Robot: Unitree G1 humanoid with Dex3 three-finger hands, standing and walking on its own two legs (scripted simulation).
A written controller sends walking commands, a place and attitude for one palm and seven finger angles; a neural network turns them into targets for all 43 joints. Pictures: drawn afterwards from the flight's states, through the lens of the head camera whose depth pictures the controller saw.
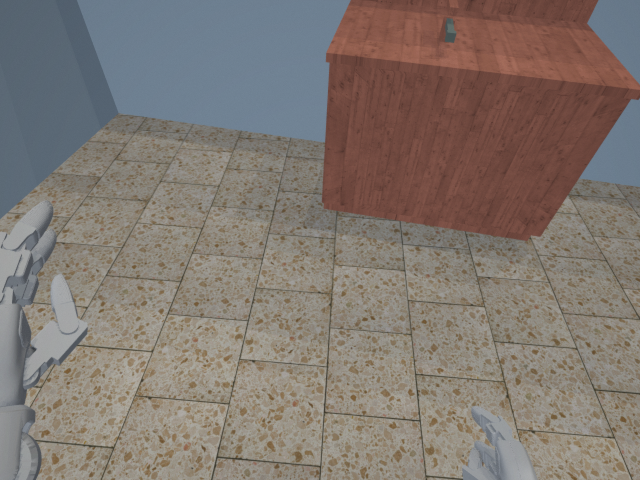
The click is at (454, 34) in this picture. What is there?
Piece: tap's lever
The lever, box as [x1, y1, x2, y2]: [445, 30, 456, 42]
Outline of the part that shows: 447,30 445,41 453,42 456,33 455,31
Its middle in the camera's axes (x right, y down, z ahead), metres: +0.41 -0.64 +1.23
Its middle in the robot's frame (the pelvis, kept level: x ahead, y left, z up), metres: +1.37 -0.33 +0.04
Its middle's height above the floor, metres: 0.82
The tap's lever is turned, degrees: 0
